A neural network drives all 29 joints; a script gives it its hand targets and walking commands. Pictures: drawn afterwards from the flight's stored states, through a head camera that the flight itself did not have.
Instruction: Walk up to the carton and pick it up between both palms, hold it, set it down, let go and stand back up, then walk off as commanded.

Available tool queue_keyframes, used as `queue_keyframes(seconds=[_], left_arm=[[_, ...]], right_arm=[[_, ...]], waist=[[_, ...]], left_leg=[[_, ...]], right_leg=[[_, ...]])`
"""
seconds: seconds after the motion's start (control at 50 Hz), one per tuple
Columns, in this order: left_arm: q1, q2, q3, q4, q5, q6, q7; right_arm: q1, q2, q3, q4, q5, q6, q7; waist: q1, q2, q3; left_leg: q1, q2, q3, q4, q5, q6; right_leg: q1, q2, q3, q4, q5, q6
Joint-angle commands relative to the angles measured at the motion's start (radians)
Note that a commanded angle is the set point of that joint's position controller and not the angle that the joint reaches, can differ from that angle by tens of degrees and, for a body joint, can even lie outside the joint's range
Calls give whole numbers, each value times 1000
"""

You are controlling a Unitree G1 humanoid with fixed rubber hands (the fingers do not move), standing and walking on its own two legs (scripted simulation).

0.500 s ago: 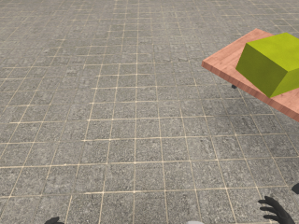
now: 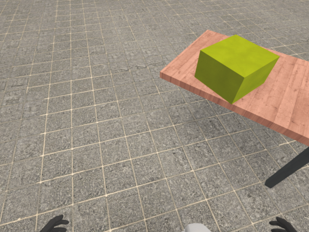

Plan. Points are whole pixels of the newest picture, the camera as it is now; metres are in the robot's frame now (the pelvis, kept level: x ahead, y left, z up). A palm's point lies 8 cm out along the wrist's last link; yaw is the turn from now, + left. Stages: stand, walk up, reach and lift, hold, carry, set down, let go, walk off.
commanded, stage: walk up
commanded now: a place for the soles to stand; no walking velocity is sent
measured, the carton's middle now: (233, 67) +0.89 -0.40 -0.13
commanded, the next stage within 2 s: none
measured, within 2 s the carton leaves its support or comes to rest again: neither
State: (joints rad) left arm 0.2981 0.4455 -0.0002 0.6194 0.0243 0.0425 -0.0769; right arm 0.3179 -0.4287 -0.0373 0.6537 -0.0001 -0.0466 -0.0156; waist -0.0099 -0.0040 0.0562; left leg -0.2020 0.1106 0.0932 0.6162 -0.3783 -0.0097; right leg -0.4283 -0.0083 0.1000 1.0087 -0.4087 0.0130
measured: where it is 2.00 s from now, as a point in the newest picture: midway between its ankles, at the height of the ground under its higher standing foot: (186, 194)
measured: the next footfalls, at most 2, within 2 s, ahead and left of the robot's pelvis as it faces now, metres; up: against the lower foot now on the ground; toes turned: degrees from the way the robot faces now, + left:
right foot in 0.12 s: +0.14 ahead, -0.18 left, +0.00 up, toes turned -2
left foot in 0.38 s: +0.21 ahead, +0.07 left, +0.00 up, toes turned -7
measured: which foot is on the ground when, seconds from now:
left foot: down 0.00-0.12, up 0.14-0.36, down 0.38-0.78, up 0.80-1.00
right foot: up 0.00-0.10, down 0.12-0.40, up 0.42-0.78, down 0.80-1.00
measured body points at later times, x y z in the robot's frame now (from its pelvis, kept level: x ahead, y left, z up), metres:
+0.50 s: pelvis +0.14 -0.02 -0.01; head +0.15 -0.01 +0.44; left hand +0.30 +0.25 -0.11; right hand +0.16 -0.35 -0.08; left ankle +0.17 +0.07 -0.73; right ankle +0.08 -0.17 -0.68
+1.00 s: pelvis +0.26 -0.07 -0.02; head +0.27 -0.08 +0.43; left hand +0.44 +0.18 -0.12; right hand +0.24 -0.41 -0.10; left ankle +0.32 +0.03 -0.72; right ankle +0.24 -0.22 -0.73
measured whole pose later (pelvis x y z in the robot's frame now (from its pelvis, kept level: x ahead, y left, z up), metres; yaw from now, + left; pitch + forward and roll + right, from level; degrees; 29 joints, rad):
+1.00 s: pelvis +0.26 -0.07 -0.02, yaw -21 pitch -4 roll -1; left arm 0.40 0.38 0.00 0.62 0.02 0.02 -0.02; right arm 0.38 -0.46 -0.04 0.57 0.00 -0.02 0.01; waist 0.00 0.04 0.09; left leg -0.39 0.08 0.07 0.93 -0.59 -0.01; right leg -0.34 0.06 0.12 0.79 -0.39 0.00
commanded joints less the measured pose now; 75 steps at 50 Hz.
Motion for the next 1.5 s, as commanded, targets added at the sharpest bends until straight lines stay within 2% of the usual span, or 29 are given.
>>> queue_keyframes(seconds=[0.0, 0.04, 0.08, 0.12, 0.14, 0.22, 0.36, 0.4, 0.42, 0.46, 0.58, 0.66, 0.74, 0.76, 0.78, 0.8, 0.82, 0.9, 1.02, 1.06, 1.08, 1.12, 1.2, 1.3, 1.38, 1.4, 1.44, 1.46, 1.48], left_arm=[[-93, 111, 68, -128, 2, -35, -2], [-81, 122, 81, -128, -7, -38, -14], [33, 185, 113, -60, 9, -43, 3], [178, 335, 170, -52, -1, -50, 30], [191, 348, 162, -74, -6, -41, 39], [70, 278, 136, -87, -11, -49, 77], [-36, 211, 120, -128, 2, -37, 62], [-11, 60, 89, -158, -15, -58, 48], [-15, 107, 101, -175, -1, -56, 63], [-32, 174, 116, -144, 15, -44, 58], [17, 110, 86, -112, -1, -31, 30], [-89, 101, 82, -129, -8, -33, 9], [51, 137, 107, -73, 6, -48, 28], [165, 218, 139, -39, 7, -47, 36], [182, 298, 158, -73, 2, -47, 56], [205, 301, 153, -83, -14, -32, 57], [169, 316, 149, -80, -12, -38, 65], [127, 256, 126, -87, -9, -49, 82], [38, 183, 115, -137, -3, -35, 67], [38, 87, 87, -162, -20, -45, 60], [8, 120, 109, -166, -2, -40, 75], [20, 140, 109, -143, 14, -40, 68], [73, 94, 84, -94, -4, -37, 43], [-54, 101, 70, -139, 0, -35, 31], [40, 139, 95, -94, -1, -49, 26], [125, 174, 114, -51, 7, -57, 33], [169, 270, 157, -58, -3, -49, 57], [244, 325, 149, -70, -15, -47, 62], [182, 317, 153, -69, -16, -45, 72]], right_arm=[[87, -280, -106, -134, -53, -19, -5], [34, -295, -108, -144, -54, -4, -1], [12, -267, -95, -143, -36, 5, 6], [-48, -138, -47, -229, -38, 3, 12], [-124, -174, -50, -274, -19, 7, 10], [-67, -219, -55, -207, -29, -32, 22], [108, -198, -67, -164, -19, -33, 8], [295, -341, -112, -125, -54, -50, -11], [259, -345, -120, -129, -66, -43, -15], [197, -285, -102, -139, -50, -42, -26], [206, -243, -106, -173, -43, -19, -5], [145, -262, -106, -188, -54, -8, -4], [88, -256, -92, -159, -32, 13, 0], [112, -216, -74, -176, -46, 14, 3], [59, -129, -45, -237, -26, 9, 12], [-74, -181, -60, -297, -15, 19, 15], [-109, -210, -69, -306, -11, 27, 8], [-14, -231, -69, -234, -23, -24, 19], [189, -209, -90, -173, -31, -39, -4], [299, -376, -125, -147, -47, -43, -14], [251, -338, -122, -142, -60, -33, -19], [254, -311, -112, -144, -40, -39, -27], [201, -239, -96, -172, -47, -26, -15], [209, -258, -108, -187, -41, 3, -6], [89, -273, -103, -190, -28, 6, -4], [71, -239, -91, -179, -34, 9, 6], [30, -146, -50, -247, -32, 1, 9], [-44, -188, -62, -281, 1, 11, 5], [-87, -201, -58, -293, 1, 9, -1]], waist=[[-71, 174, -22], [-51, 265, -7], [41, 108, -160], [119, -255, -137], [141, -199, -69], [72, -133, -25], [-23, -168, -41], [-127, 215, -212], [-119, 191, -117], [-71, -47, 69], [-63, 154, -23], [-77, 214, 69], [31, 93, -93], [76, -1, -139], [101, -245, -117], [135, -186, 4], [120, -120, 95], [79, -156, 25], [-33, -152, -75], [-123, 216, -114], [-81, 37, 25], [-61, -46, 46], [-53, 147, -21], [-91, 198, 23], [-2, 172, -77], [58, 54, -153], [82, -203, -127], [133, -229, -30], [128, -132, 51]], left_leg=[[343, 250, -63, -167, 484, 209], [219, 199, 6, -121, 388, 180], [97, 138, 91, 138, 376, 124], [-438, -90, 14, 599, -243, 46], [-522, -102, -127, 677, -354, 41], [-498, -32, -159, 505, -237, 35], [-38, -76, -111, -49, 21, 48], [412, 279, -572, -329, -281, 140], [382, 448, -749, -386, -301, 239], [237, 379, -592, -381, -286, 189], [369, 215, -121, -177, 640, 138], [242, 247, -69, -226, 409, 225], [148, 157, 33, 113, 364, 132], [-62, 132, 39, 353, 254, 108], [-307, -9, 2, 572, -75, 63], [-477, -120, -105, 642, -333, 46], [-516, -66, -144, 671, -370, 43], [-446, -16, -160, 453, -264, 37], [84, -94, -94, -108, 60, 51], [369, 349, -646, -328, -233, 178], [302, 462, -742, -362, -209, 236], [290, 360, -510, -300, 45, 144], [325, 220, -137, -170, 620, 134], [339, 209, -60, -178, 470, 204], [144, 189, 4, -24, 410, 154], [57, 126, 34, 158, 361, 129], [-342, -58, -31, 578, -206, 64], [-452, -110, -96, 681, -357, 46], [-541, -54, -139, 712, -375, 38]], right_leg=[[-273, -33, -115, -187, 35, -4], [-98, -7, -168, -358, 65, -9], [246, 78, -219, -470, 190, -52], [477, -175, 488, -614, 133, -192], [366, -263, 720, -726, -20, -300], [362, -177, 484, -593, 339, -297], [29, -101, 421, -520, -58, -203], [-324, 156, 94, 23, -134, -43], [-468, 103, 63, 160, -183, 10], [-434, 12, 76, 195, -21, 0], [-273, 18, -19, -28, 37, 13], [-215, -30, -119, -190, 29, 9], [180, 72, -197, -522, 149, -63], [381, 82, -99, -405, 82, -69], [401, -141, 412, -586, 56, -142], [276, -247, 755, -772, -193, -267], [230, -329, 793, -803, -301, -348], [305, -208, 515, -608, 214, -299], [-14, -69, 349, -409, 98, -154], [-377, 142, 60, 42, -172, -17], [-477, 72, 105, 140, -175, 2], [-400, 34, 106, 162, -16, -7], [-256, 39, 13, 47, 10, 11], [-265, -11, -95, -194, 45, 4], [142, 15, -173, -436, 190, -34], [306, 72, -144, -464, 151, -59], [452, -127, 430, -538, 285, -175], [376, -285, 683, -660, 300, -315], [382, -313, 644, -640, 275, -391]])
